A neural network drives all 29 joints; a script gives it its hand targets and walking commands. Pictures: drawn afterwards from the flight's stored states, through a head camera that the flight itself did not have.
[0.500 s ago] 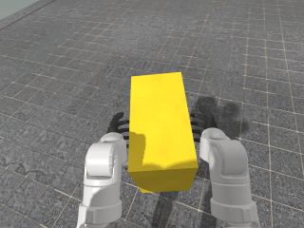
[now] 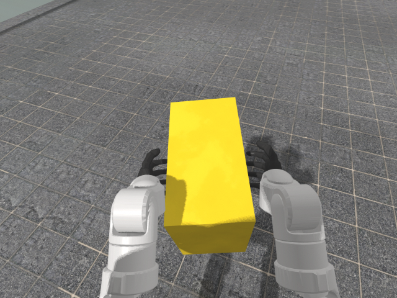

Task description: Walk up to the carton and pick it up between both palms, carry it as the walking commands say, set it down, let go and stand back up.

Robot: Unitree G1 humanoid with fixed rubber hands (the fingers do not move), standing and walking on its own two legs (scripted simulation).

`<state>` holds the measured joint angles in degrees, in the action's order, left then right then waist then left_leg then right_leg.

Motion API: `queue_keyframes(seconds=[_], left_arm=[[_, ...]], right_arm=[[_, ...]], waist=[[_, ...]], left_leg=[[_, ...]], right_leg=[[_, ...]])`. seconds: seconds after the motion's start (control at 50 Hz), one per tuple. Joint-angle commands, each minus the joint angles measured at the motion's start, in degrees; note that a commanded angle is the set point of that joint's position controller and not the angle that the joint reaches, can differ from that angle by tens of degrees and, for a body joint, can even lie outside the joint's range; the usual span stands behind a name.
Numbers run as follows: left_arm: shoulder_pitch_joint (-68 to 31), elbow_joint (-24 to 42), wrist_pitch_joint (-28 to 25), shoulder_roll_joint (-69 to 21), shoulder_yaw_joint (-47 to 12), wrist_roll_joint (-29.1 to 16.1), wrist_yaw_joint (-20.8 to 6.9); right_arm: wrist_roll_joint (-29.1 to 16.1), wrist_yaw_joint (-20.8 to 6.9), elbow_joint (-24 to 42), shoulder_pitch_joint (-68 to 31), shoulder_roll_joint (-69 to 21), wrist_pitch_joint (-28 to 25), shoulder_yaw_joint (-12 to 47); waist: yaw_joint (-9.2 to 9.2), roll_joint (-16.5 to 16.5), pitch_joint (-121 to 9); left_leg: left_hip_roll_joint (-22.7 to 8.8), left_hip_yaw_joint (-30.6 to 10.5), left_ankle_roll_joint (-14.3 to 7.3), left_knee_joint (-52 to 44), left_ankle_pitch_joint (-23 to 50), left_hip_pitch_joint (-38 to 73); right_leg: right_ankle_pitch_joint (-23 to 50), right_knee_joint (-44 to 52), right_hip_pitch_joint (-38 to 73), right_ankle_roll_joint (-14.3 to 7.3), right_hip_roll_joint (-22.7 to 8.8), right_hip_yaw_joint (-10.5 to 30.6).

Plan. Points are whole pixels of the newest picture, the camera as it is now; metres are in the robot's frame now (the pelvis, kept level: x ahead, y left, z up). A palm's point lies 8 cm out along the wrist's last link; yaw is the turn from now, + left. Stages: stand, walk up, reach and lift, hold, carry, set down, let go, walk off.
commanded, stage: carry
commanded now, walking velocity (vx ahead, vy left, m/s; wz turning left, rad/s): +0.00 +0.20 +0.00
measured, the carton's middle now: (208, 178) +0.36 -0.01 +0.03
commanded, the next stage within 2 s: none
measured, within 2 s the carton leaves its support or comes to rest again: neither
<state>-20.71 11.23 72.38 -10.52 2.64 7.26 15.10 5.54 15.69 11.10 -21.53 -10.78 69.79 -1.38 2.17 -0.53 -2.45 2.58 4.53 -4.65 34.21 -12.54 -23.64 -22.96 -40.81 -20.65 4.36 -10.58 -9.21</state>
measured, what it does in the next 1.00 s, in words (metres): steps on the spot: right foot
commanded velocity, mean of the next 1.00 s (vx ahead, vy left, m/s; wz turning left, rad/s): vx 0.10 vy -0.04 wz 0.00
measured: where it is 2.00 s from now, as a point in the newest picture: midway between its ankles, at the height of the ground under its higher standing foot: (224, 281)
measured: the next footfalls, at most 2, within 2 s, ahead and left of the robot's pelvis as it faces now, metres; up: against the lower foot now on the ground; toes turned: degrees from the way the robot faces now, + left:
right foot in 0.32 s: -0.01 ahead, -0.11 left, +0.00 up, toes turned -14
right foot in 1.54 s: +0.22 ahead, -0.18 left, +0.00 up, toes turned -11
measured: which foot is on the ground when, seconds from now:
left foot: down 0.00-1.00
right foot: up 0.00-0.30, down 0.32-1.00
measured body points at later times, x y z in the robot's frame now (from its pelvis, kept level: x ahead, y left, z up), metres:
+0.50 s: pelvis -0.03 -0.01 +0.00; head -0.03 -0.02 +0.45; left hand +0.29 +0.08 +0.11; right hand +0.27 -0.15 +0.10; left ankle +0.05 +0.07 -0.72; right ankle -0.05 -0.10 -0.72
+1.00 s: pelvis -0.03 +0.00 +0.00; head -0.04 -0.02 +0.45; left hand +0.29 +0.08 +0.11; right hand +0.27 -0.15 +0.11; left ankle +0.05 +0.07 -0.72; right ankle -0.05 -0.10 -0.72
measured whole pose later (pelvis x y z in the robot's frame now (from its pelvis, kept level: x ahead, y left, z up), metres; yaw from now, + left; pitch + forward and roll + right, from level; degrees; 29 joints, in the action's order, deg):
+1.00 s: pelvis -0.03 +0.00 +0.00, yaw -3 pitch +2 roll +1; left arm -20.7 10.7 72.4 -10.5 2.6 7.2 15.3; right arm 5.5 15.9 8.6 -22.1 -11.0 69.9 -2.2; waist 2.1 1.3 -3.8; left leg 1.8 7.4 -4.2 28.8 -8.7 -22.4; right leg -21.5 -35.9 -16.8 -0.5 -4.8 -9.3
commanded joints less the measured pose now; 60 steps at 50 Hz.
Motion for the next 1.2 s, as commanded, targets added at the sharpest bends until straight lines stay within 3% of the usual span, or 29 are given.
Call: queue_keyframes(seconds=[0.0, 0.04, 0.08, 0.1, 0.16, 0.22, 0.24, 0.3, 0.32, 0.34, 0.4, 0.48, 0.54, 0.56, 0.58, 0.6, 0.64, 0.68, 0.74, 0.8, 0.86, 0.9, 0.98, 1.04, 1.08, 1.12, 1.14, 1.16, 1.18], left_arm=[[-27.6, 12.2, -3.7, -62.6, -26.4, -22.6, -10.0], [-23.8, 8.7, -3.3, -62.6, -25.3, -21.5, -10.2], [-23.2, 8.6, -3.1, -62.5, -25.0, -21.9, -10.0], [-23.6, 7.4, -3.3, -62.5, -24.3, -21.3, -10.1], [-23.3, 7.8, -3.5, -61.1, -23.6, -20.9, -10.0], [-21.2, 6.3, -3.6, -61.6, -22.7, -20.9, -10.1], [-21.2, 6.3, -4.1, -61.8, -21.7, -20.6, -10.7], [-23.7, 8.2, -4.8, -61.9, -22.5, -20.7, -11.1], [-23.2, 8.0, -5.2, -61.4, -21.5, -19.9, -11.0], [-19.6, 5.4, -4.9, -61.7, -21.2, -19.7, -11.0], [-19.6, 5.7, -5.2, -62.3, -21.6, -19.6, -11.1], [-20.3, 5.4, -4.7, -61.1, -21.5, -19.1, -11.1], [-20.0, 4.0, -4.9, -62.9, -22.1, -19.1, -11.2], [-20.6, 6.0, -5.2, -62.1, -21.8, -19.8, -11.4], [-21.2, 4.7, -5.0, -62.9, -21.9, -19.8, -11.2], [-19.6, 4.7, -4.7, -61.5, -22.2, -19.0, -10.8], [-22.2, 6.6, -4.9, -62.3, -22.9, -19.6, -10.8], [-19.9, 3.6, -4.7, -61.9, -21.5, -18.6, -11.2], [-19.1, 1.4, -4.2, -62.1, -21.0, -18.2, -11.1], [-19.3, 2.1, -4.8, -61.3, -20.0, -18.1, -11.2], [-24.2, 5.1, -4.5, -62.2, -22.0, -19.2, -11.1], [-22.4, 3.4, -4.2, -61.1, -21.3, -18.3, -10.7], [-23.9, 1.4, -4.5, -60.7, -20.1, -17.7, -11.2], [-22.8, -1.6, -5.0, -61.4, -19.8, -16.4, -11.2], [-27.7, 2.2, -6.0, -64.6, -20.9, -19.0, -12.0], [-26.5, 1.0, -6.3, -64.3, -19.5, -18.3, -11.5], [-24.3, -0.1, -6.1, -64.8, -19.5, -17.9, -11.1], [-24.3, -1.3, -6.1, -64.6, -19.2, -18.2, -11.2], [-23.8, 0.3, -5.9, -63.8, -20.0, -17.9, -11.0]], right_arm=[[-16.6, -11.1, 3.8, -13.0, -62.0, -1.2, 19.8], [-16.7, -11.1, 4.0, -14.2, -61.1, -1.2, 20.2], [-16.4, -10.8, 3.2, -12.1, -61.2, -1.1, 19.5], [-16.8, -10.8, 4.2, -15.5, -61.6, -1.3, 20.6], [-16.4, -10.6, 2.4, -14.1, -61.6, -1.2, 20.8], [-15.6, -9.9, 1.4, -11.9, -61.7, -1.1, 20.7], [-16.6, -10.0, 2.9, -14.8, -62.6, -1.5, 22.5], [-16.2, -10.5, 2.6, -15.8, -63.4, -1.8, 22.7], [-17.1, -10.6, 2.8, -18.2, -63.7, -1.6, 23.7], [-16.5, -10.4, 1.9, -14.8, -62.8, -1.5, 23.5], [-17.9, -10.3, 4.5, -17.6, -63.3, -1.9, 25.2], [-17.3, -10.6, 2.6, -16.5, -62.2, -1.5, 23.8], [-17.3, -10.8, 5.2, -19.9, -61.5, -2.2, 24.3], [-17.3, -10.8, 4.4, -17.6, -62.0, -1.9, 24.6], [-17.1, -10.6, 3.4, -18.4, -62.8, -2.0, 24.2], [-16.4, -10.7, 1.8, -15.2, -61.3, -1.5, 23.0], [-16.1, -10.9, 1.2, -14.9, -62.1, -1.6, 22.2], [-17.3, -11.0, 3.4, -18.8, -60.9, -2.0, 24.0], [-16.8, -11.1, 1.7, -18.1, -61.0, -1.4, 23.6], [-17.5, -10.9, 2.8, -20.4, -61.5, -2.0, 24.3], [-16.7, -11.0, 1.5, -19.7, -62.4, -1.4, 23.1], [-16.4, -10.7, 0.8, -18.2, -60.9, -1.6, 22.6], [-14.8, -10.9, -1.4, -19.2, -60.5, -2.3, 21.4], [-13.7, -11.1, -1.4, -19.9, -59.8, -3.1, 20.8], [-15.2, -11.4, 3.7, -25.2, -63.4, -4.1, 23.3], [-16.9, -11.7, 4.9, -27.8, -63.4, -4.2, 24.7], [-17.2, -11.5, 4.9, -26.2, -63.2, -4.1, 24.6], [-15.5, -11.0, 1.3, -23.0, -63.6, -3.6, 23.9], [-16.3, -11.2, 3.5, -23.9, -62.6, -4.0, 24.1]], waist=[[-1.33, 11.6, -18.4], [-1.15, 9.3, -16.5], [-1.1, 9.1, -19.4], [-1.09, 5.6, -18.9], [-1.2, 7.1, -19.2], [-2.09, 6.0, -23.4], [-2.67, 2.9, -24.0], [-2.38, -5.4, -21.4], [-1.97, -8.8, -19.7], [-1.89, -5.1, -21.0], [-2.04, -1.9, -21.7], [-2.23, -1.6, -24.2], [-2.11, 0.8, -22.5], [-1.97, -2.6, -23.0], [-1.97, -2.1, -24.0], [-2.07, 2.0, -24.9], [-1.88, 2.5, -26.9], [-2.13, 2.0, -24.2], [-1.94, 0.4, -22.5], [-2.11, -0.6, -24.9], [-1.9, 1.5, -24.1], [-1.67, 3.2, -22.4], [-1.48, 4.0, -19.9], [-2.16, 6.7, -19.9], [-2.77, -5.0, -22.0], [-2.72, -14.4, -19.5], [-2.29, -11.6, -19.7], [-2.4, -13.3, -18.6], [-1.92, -7.6, -17.6]], left_leg=[[-15.1, -13.2, -3.3, -15.7, -0.7, 12.7], [-15.1, -13.0, -4.8, -14.8, 3.5, 14.2], [-15.5, -15.4, -3.2, -14.8, 4.1, 16.5], [-16.2, -15.9, -2.9, -15.5, 3.6, 15.6], [-16.2, -15.9, -2.7, -18.5, -3.4, 13.7], [-15.9, -15.6, -2.0, -15.9, 2.8, 13.6], [-14.7, -11.9, -1.4, -12.1, 5.7, 14.3], [-7.6, -6.6, 3.8, -6.0, 3.9, 4.5], [-6.7, -5.5, 4.2, -6.4, 3.3, 6.2], [-7.8, -5.9, 3.2, -6.3, 8.0, 8.0], [-9.9, -6.6, 2.6, -6.5, 17.0, 11.7], [-10.5, -8.4, 2.0, -8.9, 11.6, 12.1], [-10.2, -7.5, 1.8, -7.2, 16.1, 11.6], [-10.4, -7.6, 1.8, -7.3, 16.0, 10.8], [-10.4, -7.4, 1.8, -7.3, 20.7, 12.5], [-10.6, -6.9, 1.2, -6.4, 24.6, 14.5], [-11.4, -9.3, 0.9, -8.1, 21.7, 15.7], [-11.1, -10.1, 1.1, -10.7, 7.1, 12.6], [-11.3, -10.6, 1.6, -13.7, -0.5, 11.2], [-11.0, -8.8, 1.2, -9.7, 12.6, 13.1], [-11.7, -11.3, 0.9, -15.0, -12.8, 12.8], [-12.3, -12.9, 0.6, -18.5, -21.3, 14.7], [-14.2, -16.3, 0.3, -22.5, -28.6, 16.6], [-11.4, -11.9, 3.1, -21.4, -24.3, 15.1], [-6.6, -3.9, 4.6, -8.6, -14.0, 5.9], [-5.2, -3.0, 1.6, 1.8, -8.7, 0.3], [-5.5, -2.8, 0.8, 4.0, -7.3, -0.4], [-4.1, 1.1, 1.6, -1.6, -5.0, -1.5], [-2.6, 3.7, 1.7, -2.1, -3.1, -1.2]], right_leg=[[-9.0, -19.7, -9.8, -2.8, 3.8, 2.9], [-8.3, -20.3, -12.1, -2.7, 4.4, 3.0], [-7.2, -17.7, -10.6, -2.8, 5.1, 4.5], [-6.2, -16.5, -9.7, -2.8, 5.1, 4.1], [-5.7, -8.3, -4.6, -3.1, 4.9, 3.8], [-1.4, 6.2, 4.3, -4.3, 5.8, 2.4], [3.8, 17.7, 9.1, -4.0, 5.1, 1.9], [14.5, 19.1, 15.6, -7.2, -6.6, 14.5], [17.9, 19.8, 11.0, -7.1, -7.7, 13.9], [21.8, 17.3, 10.9, -6.4, -6.5, 11.3], [21.3, 14.1, 9.1, -4.9, -2.6, 7.1], [10.8, 13.8, 8.6, -5.6, -1.4, 7.6], [15.9, 13.6, 9.1, -5.3, -0.2, 7.0], [15.7, 14.4, 9.1, -5.5, -0.4, 7.6], [18.8, 12.4, 10.1, -5.4, 0.0, 6.1], [21.9, 11.6, 9.8, -5.0, -0.1, 6.7], [14.9, 11.1, 9.1, -5.3, 1.6, 6.2], [5.8, 13.3, 8.4, -6.2, 2.5, 6.3], [2.2, 14.2, 6.3, -6.3, 2.3, 6.5], [12.0, 13.6, 8.9, -6.2, 1.4, 6.8], [-5.4, 13.9, 8.3, -7.3, 3.7, 5.6], [-9.2, 11.9, 6.6, -7.9, 5.9, 3.4], [-10.5, 12.2, 2.9, -8.9, 9.0, 1.7], [-10.0, 17.5, 10.2, -9.8, 10.1, 0.9], [-12.0, 26.5, 20.5, -13.0, 3.2, 10.8], [-4.9, 26.0, 22.7, -14.3, -1.9, 16.2], [3.7, 22.0, 23.8, -14.7, -3.5, 15.6], [15.6, 20.0, 26.0, -14.5, -2.5, 11.8], [21.1, 18.1, 26.2, -13.6, -2.2, 9.8]])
